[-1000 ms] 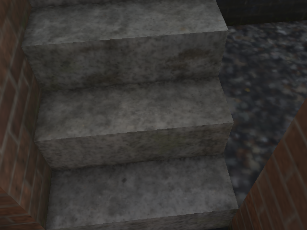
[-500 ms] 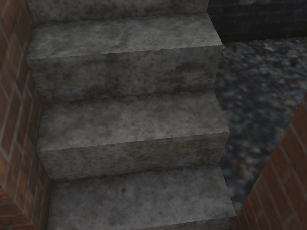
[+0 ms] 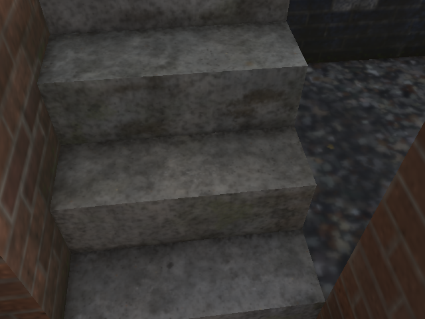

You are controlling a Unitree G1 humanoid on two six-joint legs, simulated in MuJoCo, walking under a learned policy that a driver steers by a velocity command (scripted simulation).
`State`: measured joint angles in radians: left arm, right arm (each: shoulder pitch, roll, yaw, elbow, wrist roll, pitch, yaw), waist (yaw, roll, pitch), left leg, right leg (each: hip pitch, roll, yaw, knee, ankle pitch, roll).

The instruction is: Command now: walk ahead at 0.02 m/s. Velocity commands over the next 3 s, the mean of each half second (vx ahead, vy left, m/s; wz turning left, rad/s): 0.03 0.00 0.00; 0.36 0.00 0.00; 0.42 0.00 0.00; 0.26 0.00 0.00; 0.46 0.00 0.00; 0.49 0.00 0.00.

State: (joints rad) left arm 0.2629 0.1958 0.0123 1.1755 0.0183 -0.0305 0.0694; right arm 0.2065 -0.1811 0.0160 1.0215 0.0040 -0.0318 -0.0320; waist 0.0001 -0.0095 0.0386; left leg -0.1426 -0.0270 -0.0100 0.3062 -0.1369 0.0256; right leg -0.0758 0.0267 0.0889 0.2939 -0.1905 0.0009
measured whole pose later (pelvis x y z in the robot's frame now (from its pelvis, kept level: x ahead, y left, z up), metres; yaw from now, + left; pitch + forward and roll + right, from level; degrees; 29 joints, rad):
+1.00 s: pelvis +0.11 +0.00 +0.00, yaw +0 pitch +0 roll -1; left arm 0.17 0.18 0.02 1.01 0.01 -0.07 0.06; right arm 0.21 -0.16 0.02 1.00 -0.02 -0.08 -0.04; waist 0.00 0.00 0.03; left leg -0.03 -0.03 0.01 0.28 -0.25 0.05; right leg -0.24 0.02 0.01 0.57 -0.40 -0.02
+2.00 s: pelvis +0.12 +0.02 +0.00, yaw -1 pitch +0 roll +0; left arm 0.16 0.20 0.00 1.05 0.01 -0.06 0.03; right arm 0.24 -0.17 0.03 0.92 0.00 -0.08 -0.03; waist 0.01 -0.02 -0.01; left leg 0.05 -0.05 -0.01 0.17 -0.22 0.05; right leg -0.18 0.00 0.02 0.26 -0.08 0.01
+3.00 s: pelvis +0.13 +0.02 +0.00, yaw +1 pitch +1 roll -1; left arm 0.05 0.25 -0.01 0.99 0.00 -0.06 0.02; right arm 0.13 -0.23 0.07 0.93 0.00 -0.08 -0.02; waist 0.00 0.00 -0.01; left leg 0.07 -0.05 -0.03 0.15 -0.23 0.06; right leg -0.16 -0.01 0.01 0.26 -0.10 0.03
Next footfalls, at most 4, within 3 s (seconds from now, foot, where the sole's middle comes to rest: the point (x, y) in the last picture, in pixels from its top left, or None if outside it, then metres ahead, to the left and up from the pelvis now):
1.06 right None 0.19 -0.11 -0.79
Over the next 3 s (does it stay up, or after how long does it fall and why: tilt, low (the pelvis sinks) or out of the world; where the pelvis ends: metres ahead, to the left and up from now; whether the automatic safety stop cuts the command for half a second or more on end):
stays up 0.13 0.02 0.00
